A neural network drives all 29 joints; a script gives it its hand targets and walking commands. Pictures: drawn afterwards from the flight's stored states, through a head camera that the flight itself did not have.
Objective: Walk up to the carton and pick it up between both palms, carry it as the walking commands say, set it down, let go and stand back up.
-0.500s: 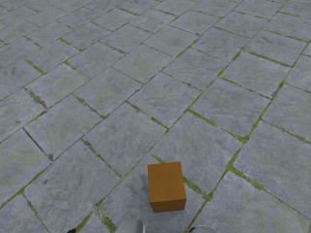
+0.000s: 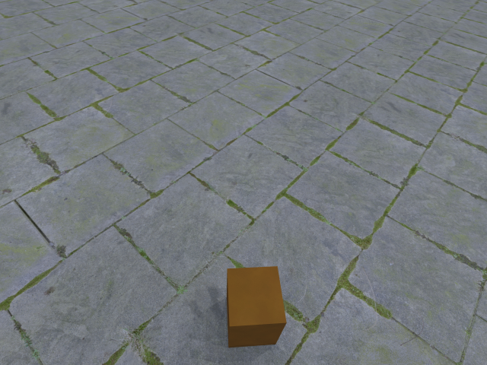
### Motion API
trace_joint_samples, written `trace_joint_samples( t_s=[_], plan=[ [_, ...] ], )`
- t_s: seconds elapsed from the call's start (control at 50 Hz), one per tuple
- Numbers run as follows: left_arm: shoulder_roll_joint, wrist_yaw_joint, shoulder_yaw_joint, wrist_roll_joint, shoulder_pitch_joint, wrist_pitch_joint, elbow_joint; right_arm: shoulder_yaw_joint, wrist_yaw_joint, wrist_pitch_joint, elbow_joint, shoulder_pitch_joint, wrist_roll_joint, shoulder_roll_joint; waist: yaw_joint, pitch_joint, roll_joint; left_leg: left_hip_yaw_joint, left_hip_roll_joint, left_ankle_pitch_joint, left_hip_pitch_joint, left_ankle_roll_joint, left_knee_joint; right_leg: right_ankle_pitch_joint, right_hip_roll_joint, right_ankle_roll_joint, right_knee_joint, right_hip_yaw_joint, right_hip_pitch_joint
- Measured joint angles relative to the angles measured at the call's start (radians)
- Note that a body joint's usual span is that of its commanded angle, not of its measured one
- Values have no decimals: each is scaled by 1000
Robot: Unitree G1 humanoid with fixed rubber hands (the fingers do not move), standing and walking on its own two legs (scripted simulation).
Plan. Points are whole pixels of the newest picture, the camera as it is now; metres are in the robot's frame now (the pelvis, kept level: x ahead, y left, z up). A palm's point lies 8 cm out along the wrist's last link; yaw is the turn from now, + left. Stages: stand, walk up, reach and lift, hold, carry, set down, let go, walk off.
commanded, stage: walk up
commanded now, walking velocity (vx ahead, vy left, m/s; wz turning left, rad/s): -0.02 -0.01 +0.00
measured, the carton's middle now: (252, 308) +0.43 -0.05 -0.64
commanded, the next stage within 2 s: stand in 1.26 s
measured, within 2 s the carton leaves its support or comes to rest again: neither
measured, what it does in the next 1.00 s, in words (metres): shifts its weight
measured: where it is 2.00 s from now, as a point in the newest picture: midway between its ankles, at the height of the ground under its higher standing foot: outside the picture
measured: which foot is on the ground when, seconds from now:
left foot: down 0.00-1.00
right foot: down 0.00-1.00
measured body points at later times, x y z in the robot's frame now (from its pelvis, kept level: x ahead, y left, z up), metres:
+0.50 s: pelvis +0.00 -0.04 +0.00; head +0.01 -0.04 +0.45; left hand -0.01 +0.20 -0.15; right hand -0.02 -0.26 -0.16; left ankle -0.04 +0.10 -0.74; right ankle -0.01 -0.14 -0.74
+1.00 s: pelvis +0.03 -0.08 -0.01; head +0.04 -0.09 +0.43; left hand +0.04 +0.17 -0.16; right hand -0.05 -0.31 -0.17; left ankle -0.04 +0.10 -0.74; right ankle +0.03 -0.18 -0.75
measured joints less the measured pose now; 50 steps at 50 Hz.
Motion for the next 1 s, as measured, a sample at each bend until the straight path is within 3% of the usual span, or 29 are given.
trace_joint_samples(
  t_s=[0.2,0.78,0.84,0.9,0.92,0.96,1.0],
  plan=[
    [-23,6,-7,0,-12,-18,13,-25,0,15,41,33,-5,-32,-14,12,42,-19,10,28,27,-15,-44,4,9,-11,-8,-20,16],
    [-72,3,-12,-9,51,-41,34,-10,-7,27,116,58,-1,-8,-12,17,65,-37,70,20,13,-72,-23,-6,67,-67,5,-41,7],
    [-60,-9,18,4,79,-17,22,-26,-5,31,105,76,-17,-7,-27,-1,50,-34,74,-101,-11,-58,48,-160,65,-61,110,-43,-32],
    [-44,-20,37,20,97,-2,0,-47,-10,24,101,107,-26,-21,-47,-7,47,-28,90,-26,0,-67,36,-200,51,-28,295,-64,-111],
    [-37,-23,41,19,95,-4,-12,-50,-13,21,103,120,-28,-25,-50,-7,44,-24,95,-21,8,-81,31,-200,40,-25,320,-61,-129],
    [-26,-28,39,12,80,-33,-36,-51,-12,22,112,149,-23,-31,-41,0,44,-25,103,-54,7,-104,59,-129,17,-28,215,-54,-110],
    [-26,-20,29,10,60,-55,-36,-41,-9,29,121,155,-16,-36,-32,15,60,-41,118,-111,-19,-99,134,-76,24,-43,189,-67,-98]
  ],
)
